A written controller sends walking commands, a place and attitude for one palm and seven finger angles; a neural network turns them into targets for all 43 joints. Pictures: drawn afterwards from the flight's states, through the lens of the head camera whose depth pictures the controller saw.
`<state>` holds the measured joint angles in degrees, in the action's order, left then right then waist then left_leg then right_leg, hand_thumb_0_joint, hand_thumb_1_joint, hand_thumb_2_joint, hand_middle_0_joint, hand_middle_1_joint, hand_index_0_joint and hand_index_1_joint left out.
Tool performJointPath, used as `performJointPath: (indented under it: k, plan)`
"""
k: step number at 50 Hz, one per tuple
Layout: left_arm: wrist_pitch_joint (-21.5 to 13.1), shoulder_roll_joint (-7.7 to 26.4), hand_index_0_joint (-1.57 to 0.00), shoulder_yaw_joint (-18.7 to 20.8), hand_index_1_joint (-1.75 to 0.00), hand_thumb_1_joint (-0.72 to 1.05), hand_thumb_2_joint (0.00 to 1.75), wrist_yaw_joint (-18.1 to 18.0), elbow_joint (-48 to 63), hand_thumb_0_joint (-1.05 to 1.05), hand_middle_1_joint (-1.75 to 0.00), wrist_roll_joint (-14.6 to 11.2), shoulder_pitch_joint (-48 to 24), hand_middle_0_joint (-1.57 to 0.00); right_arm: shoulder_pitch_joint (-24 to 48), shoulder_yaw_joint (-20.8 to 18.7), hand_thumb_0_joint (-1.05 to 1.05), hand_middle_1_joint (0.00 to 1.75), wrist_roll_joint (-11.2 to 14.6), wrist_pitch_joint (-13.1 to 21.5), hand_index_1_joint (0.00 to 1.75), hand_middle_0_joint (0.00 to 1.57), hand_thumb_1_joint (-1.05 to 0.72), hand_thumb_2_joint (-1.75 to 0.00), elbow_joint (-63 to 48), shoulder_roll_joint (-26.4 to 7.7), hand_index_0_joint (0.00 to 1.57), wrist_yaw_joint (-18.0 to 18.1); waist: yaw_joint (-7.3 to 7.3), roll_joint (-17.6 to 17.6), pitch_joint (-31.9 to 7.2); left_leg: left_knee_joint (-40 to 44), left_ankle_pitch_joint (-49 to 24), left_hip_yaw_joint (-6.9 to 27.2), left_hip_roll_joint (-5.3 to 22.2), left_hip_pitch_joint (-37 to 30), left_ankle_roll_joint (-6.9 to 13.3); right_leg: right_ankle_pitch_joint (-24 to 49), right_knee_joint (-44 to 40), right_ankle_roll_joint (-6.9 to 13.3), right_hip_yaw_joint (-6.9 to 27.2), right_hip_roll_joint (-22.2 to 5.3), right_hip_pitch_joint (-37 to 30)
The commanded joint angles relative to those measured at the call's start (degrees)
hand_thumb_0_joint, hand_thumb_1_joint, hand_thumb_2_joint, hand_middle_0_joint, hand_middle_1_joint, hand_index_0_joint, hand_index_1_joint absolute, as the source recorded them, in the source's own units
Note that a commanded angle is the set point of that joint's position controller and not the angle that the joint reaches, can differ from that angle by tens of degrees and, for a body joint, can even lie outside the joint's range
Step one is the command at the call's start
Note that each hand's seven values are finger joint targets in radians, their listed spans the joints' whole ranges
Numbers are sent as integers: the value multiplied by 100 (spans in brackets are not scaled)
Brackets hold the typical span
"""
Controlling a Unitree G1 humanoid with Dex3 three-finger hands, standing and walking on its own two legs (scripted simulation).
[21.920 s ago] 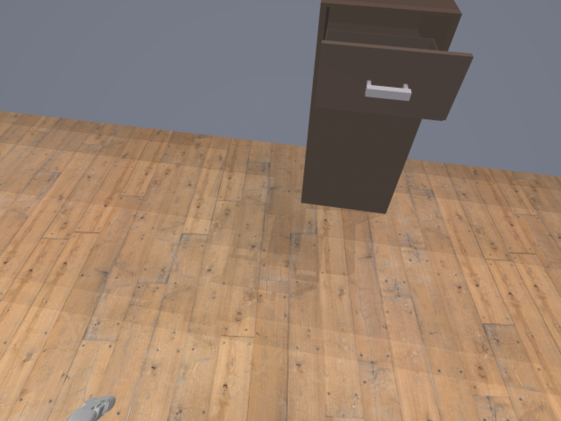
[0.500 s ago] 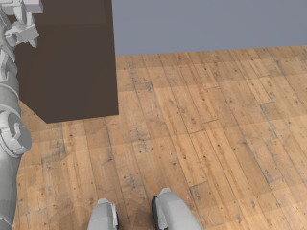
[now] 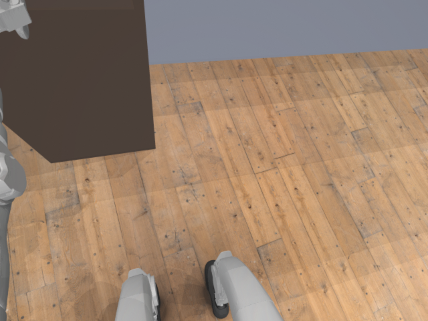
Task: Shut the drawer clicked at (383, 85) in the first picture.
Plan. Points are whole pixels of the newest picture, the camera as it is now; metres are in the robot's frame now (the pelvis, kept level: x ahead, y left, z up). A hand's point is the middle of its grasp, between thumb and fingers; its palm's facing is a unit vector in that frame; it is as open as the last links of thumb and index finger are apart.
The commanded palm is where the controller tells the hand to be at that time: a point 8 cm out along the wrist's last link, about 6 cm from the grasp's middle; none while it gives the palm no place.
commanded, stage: pull the fist back off the drawer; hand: left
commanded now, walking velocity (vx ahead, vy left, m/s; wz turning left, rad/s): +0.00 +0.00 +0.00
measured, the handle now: out of the picture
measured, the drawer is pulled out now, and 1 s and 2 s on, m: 0.00 0.00 0.00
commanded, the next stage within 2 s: draw the hand back to the body in 0.52 s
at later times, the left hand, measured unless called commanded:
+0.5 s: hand (20, 9) +0.59 +0.18 +0.12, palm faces +0.05 -1.00 -0.01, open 3.3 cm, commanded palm +0.57 +0.22 +0.11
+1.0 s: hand out of the picture +0.48 +0.21 +0.15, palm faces +0.07 -1.00 -0.02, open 3.3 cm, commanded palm +0.44 +0.25 +0.16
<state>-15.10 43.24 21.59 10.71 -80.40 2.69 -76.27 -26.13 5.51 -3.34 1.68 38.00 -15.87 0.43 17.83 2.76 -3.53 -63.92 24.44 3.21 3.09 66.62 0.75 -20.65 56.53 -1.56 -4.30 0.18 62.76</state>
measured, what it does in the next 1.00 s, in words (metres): rises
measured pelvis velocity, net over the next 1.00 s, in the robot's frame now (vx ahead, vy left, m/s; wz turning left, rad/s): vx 0.08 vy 0.00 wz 0.00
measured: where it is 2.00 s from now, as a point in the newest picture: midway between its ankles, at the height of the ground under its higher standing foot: (186, 309)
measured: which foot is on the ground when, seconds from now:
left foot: down 0.00-1.00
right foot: down 0.00-1.00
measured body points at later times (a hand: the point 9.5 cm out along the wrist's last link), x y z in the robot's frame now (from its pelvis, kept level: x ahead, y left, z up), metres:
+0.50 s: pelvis +0.02 +0.00 +0.01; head +0.18 +0.02 +0.43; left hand +0.59 +0.24 +0.12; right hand -0.03 -0.25 -0.08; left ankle +0.04 +0.11 -0.65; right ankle +0.05 -0.15 -0.65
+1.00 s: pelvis +0.08 +0.00 +0.06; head +0.14 +0.01 +0.50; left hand +0.47 +0.27 +0.15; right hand +0.15 -0.26 -0.05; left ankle +0.04 +0.11 -0.65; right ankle +0.05 -0.15 -0.65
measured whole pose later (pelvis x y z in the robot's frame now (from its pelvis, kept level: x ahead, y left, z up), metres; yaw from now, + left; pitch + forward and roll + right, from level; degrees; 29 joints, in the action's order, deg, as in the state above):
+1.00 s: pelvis +0.08 +0.00 +0.06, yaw +0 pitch +14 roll -3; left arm -11.9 21.2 20.1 12.7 -34.4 -11.4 -24.5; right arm -20.7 0.3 2.0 -3.0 32.2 -14.5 -0.4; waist 5.2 2.4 -7.2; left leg -46.6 25.6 -0.2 3.0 35.0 0.5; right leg -21.7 41.2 -1.6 -1.3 0.2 33.2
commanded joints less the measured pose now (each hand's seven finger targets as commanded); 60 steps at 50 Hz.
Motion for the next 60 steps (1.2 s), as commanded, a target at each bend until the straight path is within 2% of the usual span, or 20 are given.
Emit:
performJointPath:
  k: [1,4,9,11,14,16,21,25,31,34,36,39,42,44,46,50,54,56,57,60]
  plan:
    - [-440,1111,-140,203,-160,90,90,-189,1633,0,-160,-144,-3614,-140,-1388,-422,0,30,-36,45,30,20,-90,-90,-77,-1231,20,36,340,1552,-3101,852,-774,260,-21,-2891,115,105,-737,236,87,265,-709]
    - [-427,1372,-140,437,-160,90,90,-185,1570,0,-160,-130,-3481,-140,-1414,-422,0,30,-49,6,30,20,-90,-90,-127,-1245,20,22,294,1385,-3066,840,-757,238,-34,-2728,136,105,-739,240,101,279,-863]
    - [-418,1115,-140,394,-160,90,90,-159,1674,0,-160,-115,-3199,-140,-1407,-477,0,30,-61,-63,30,20,-90,-90,-201,-1205,20,-45,160,1536,-3186,864,-971,285,-34,-3058,90,205,-679,273,49,280,-727]
    - [-365,1048,-140,386,-160,90,90,-153,1616,0,-160,-160,-3039,-140,-1370,-479,0,30,-47,-101,30,20,-90,-90,-210,-1201,20,-53,167,1295,-3002,866,-928,243,-25,-2913,105,204,-722,247,52,277,-784]
    - [-402,1219,-140,578,-160,90,90,-129,1857,0,-160,-184,-2739,-140,-1368,-493,0,30,-45,-150,30,20,-90,-90,-300,-1193,20,-74,-26,1402,-3258,914,-1137,180,-51,-3021,105,336,-733,266,77,279,-1093]
    - [-467,1133,-140,594,-160,90,90,-99,2158,0,-160,-218,-2431,-140,-1338,-533,0,30,-36,-201,30,20,-90,-90,-362,-1154,20,-100,-165,1438,-3556,920,-1526,155,-38,-3333,82,581,-738,269,81,287,-1274]
    - [-542,671,-140,517,-160,90,90,-68,2526,0,-160,-377,-1495,-140,-1211,-606,0,30,4,-330,30,20,-90,-90,-465,-1095,20,-164,-398,1286,-3461,1057,-1993,86,-23,-3690,38,913,-826,281,50,324,-1536]
    - [-451,701,-140,582,-160,90,90,-95,2126,0,-160,-395,-1379,-140,-1192,-622,0,30,51,-404,30,20,-90,-90,-409,-1096,20,-133,-304,777,-2865,1120,-1677,-50,-66,-3151,112,953,-966,230,137,328,-1792]
    - [-689,380,-140,475,-160,90,90,-40,2432,0,-160,-474,-1004,-140,-1180,-687,0,30,35,-480,30,20,-90,-90,-418,-1024,20,-145,-384,835,-3030,1068,-2580,-80,-64,-3622,71,1712,-888,249,142,322,-1936]
    - [-791,649,-140,936,-160,90,90,81,3251,0,-160,-705,182,-140,-1063,-763,0,30,94,-543,30,20,-90,-90,-704,-1022,20,-172,-924,973,-3891,1211,-3341,-171,-110,-4083,30,2518,-866,298,190,337,-2890]
    - [-742,260,-140,722,-160,90,90,185,4229,0,-160,-887,1004,-140,-866,-808,0,30,213,-544,30,20,-90,-90,-917,-914,20,-205,-1119,1192,-4254,1312,-4154,-192,-78,-4631,-2,3056,-955,283,196,324,-3258]
    - [-422,-230,-140,498,-160,90,90,297,4689,0,-160,-1177,2220,-140,-622,-849,0,30,357,-514,30,20,-90,-90,-1045,-825,20,-219,-1214,585,-3662,1521,-4201,-297,-77,-4405,76,3509,-1208,264,188,310,-3752]
    - [-99,-443,-140,408,-160,90,90,310,5119,0,-160,-1432,2481,-140,-341,-869,0,30,485,-466,30,20,-90,-90,-1073,-824,20,-132,-1170,127,-2905,1851,-3387,-419,-105,-4075,121,3353,-1449,192,178,281,-4040]
    - [-62,-510,-140,414,-160,90,90,226,5576,0,-160,-1506,2672,-140,-158,-866,0,30,518,-392,30,20,-90,-90,-1100,-802,20,-66,-1224,444,-2669,1966,-3370,-451,-120,-4290,108,3171,-1559,213,190,264,-4024]
    - [-67,-918,-140,41,-160,90,90,171,5882,0,-160,-1506,2815,-140,-5,-825,0,30,529,-306,30,20,-90,-90,-1082,-706,20,-42,-1171,616,-2350,2062,-3580,-409,-111,-4564,82,3086,-1626,211,153,250,-3908]
    - [-67,-1285,-140,-356,-160,90,90,235,6624,0,-160,-1543,3400,-140,288,-813,0,30,555,-143,30,20,-90,-90,-1117,-650,20,4,-1240,802,-2388,2164,-4063,-301,-80,-5185,22,3068,-1682,222,123,216,-3976]
    - [276,-1240,-140,-152,-160,90,90,341,6575,0,-160,-1765,4254,-140,694,-764,0,30,608,-29,30,20,-90,-90,-1223,-704,20,80,-1419,133,-1891,2444,-3078,-301,-154,-4865,25,2718,-1868,249,60,187,-4306]
    - [467,-1369,-140,-239,-160,90,90,368,6820,0,-160,-1796,4319,-140,976,-706,0,30,656,14,30,20,-90,-90,-1326,-663,20,115,-1458,107,-1611,2621,-2711,-313,-194,-4791,15,2537,-1937,253,32,148,-4354]
    - [430,-1034,-140,-574,-160,90,90,-282,7611,0,-160,-1020,4387,-140,1386,-733,0,30,616,-14,30,20,-90,-90,-1440,-591,20,162,-1712,157,-1564,2862,-2714,-366,-283,-5115,45,2239,-2233,323,210,20,-4521]
    - [691,-1513,-140,-720,-160,90,90,-971,7997,0,-160,-905,5349,-140,1648,-656,0,30,596,29,30,20,-90,-90,-1485,-501,20,270,-1734,60,-1282,3216,-2282,-348,-238,-5257,22,1919,-2465,325,173,0,-4782]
